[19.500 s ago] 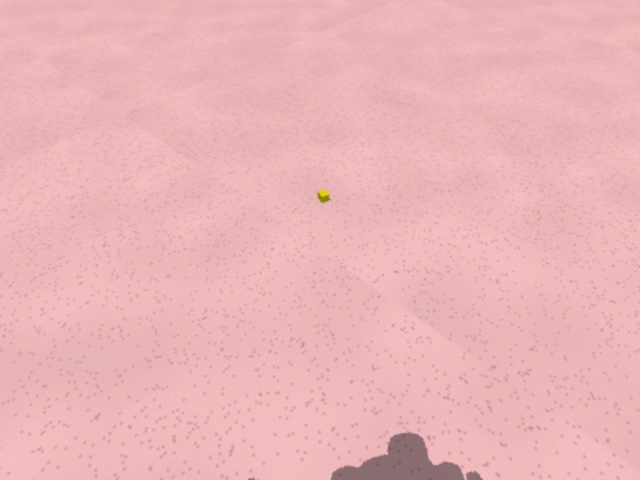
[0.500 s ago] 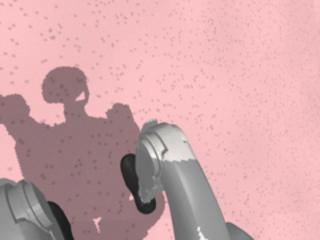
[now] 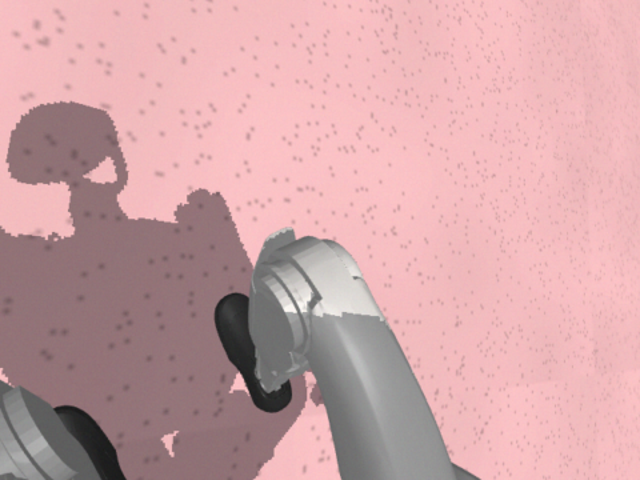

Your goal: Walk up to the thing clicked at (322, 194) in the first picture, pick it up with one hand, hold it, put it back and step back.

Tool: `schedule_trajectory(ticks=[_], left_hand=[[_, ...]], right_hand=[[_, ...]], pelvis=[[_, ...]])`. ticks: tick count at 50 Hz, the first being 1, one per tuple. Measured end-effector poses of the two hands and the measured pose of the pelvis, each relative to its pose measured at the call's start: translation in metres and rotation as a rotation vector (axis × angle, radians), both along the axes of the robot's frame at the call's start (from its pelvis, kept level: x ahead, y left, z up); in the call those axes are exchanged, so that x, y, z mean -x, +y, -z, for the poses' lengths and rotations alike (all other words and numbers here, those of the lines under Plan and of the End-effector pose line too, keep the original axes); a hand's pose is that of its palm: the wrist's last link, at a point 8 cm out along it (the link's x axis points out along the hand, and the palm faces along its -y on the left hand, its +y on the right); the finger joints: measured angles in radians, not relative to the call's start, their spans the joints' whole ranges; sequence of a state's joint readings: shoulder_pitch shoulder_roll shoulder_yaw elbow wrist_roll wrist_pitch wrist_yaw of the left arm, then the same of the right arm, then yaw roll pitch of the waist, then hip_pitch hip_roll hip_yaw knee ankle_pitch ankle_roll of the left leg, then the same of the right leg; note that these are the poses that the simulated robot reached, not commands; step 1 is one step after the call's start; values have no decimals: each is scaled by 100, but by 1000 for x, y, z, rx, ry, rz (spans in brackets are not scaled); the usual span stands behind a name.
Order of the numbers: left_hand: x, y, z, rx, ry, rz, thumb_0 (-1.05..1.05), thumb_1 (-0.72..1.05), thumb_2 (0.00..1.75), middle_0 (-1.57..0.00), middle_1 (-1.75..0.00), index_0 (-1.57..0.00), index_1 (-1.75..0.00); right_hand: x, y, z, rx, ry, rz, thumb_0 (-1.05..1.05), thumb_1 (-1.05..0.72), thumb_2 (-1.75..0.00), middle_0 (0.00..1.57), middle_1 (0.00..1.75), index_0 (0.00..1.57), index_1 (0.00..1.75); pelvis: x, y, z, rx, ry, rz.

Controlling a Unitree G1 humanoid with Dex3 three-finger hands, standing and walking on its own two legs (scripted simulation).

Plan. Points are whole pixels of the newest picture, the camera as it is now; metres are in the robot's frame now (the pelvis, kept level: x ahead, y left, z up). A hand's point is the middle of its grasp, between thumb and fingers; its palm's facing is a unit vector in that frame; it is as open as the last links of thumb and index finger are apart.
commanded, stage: rest palm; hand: left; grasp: from above
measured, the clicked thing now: out of the picture +0.48 +0.33 -0.30
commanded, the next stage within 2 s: close in 0.50 s
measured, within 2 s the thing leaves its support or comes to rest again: neither
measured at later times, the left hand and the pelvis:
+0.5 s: hand out of the picture +0.48 +0.32 -0.27, palm faces -0.26 -0.36 -0.89, open 13.9 cm; pelvis +0.00 +0.00 +0.00, yaw -1 degrees
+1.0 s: hand out of the picture +0.48 +0.32 -0.27, palm faces -0.27 -0.36 -0.89, open 12.6 cm; pelvis +0.00 +0.00 +0.01, yaw -2 degrees
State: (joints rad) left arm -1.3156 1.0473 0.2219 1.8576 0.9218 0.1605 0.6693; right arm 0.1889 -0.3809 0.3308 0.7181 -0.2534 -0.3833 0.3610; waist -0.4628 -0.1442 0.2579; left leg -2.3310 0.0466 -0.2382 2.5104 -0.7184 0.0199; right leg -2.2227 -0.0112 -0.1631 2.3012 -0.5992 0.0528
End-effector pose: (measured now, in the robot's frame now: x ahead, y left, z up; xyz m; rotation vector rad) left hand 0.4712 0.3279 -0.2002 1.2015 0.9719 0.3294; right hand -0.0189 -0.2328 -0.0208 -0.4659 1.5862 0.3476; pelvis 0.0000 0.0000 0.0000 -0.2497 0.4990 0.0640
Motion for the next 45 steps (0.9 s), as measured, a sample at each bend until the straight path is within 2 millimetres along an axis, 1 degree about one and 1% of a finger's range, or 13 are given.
schedule_trajectory(ticks=[11, 23, 32, 40, 45], left_hand=[[-14, -8, -1, 0, -6, 1, 0, -53, 97, -12, -102, -11, -103], [-7, -3, 9, -15, 12, -7, 0, -51, 95, -12, -104, -12, -104], [-11, -3, 11, -4, -9, -15, 0, -49, 94, -12, -105, -12, -105], [-18, -3, 9, -21, -5, -7, 0, -39, 88, -18, -102, -19, -102], [-18, -6, 9, -19, 6, -3, 0, -33, 83, -21, -101, -23, -99]], right_hand=[[-6, 2, -8, 8, -28, -21, 1, -94, -91, 20, 30, 20, 30], [-1, 2, -12, 12, -9, -32, 1, -94, -91, 19, 30, 20, 30], [-2, 2, -17, 28, 5, -34, 1, -94, -91, 20, 30, 20, 30], [-4, 2, -20, 37, 7, -28, 1, -94, -91, 20, 30, 20, 30], [-2, 3, -21, 39, 10, -24, 2, -94, -91, 20, 30, 20, 30]], pelvis=[[-1, 4, -1, 22, -6, 4], [3, 4, -3, 24, -15, 10], [3, 3, -5, 31, -10, 11], [1, 4, -7, 36, -1, 15], [1, 4, -8, 36, 4, 16]])
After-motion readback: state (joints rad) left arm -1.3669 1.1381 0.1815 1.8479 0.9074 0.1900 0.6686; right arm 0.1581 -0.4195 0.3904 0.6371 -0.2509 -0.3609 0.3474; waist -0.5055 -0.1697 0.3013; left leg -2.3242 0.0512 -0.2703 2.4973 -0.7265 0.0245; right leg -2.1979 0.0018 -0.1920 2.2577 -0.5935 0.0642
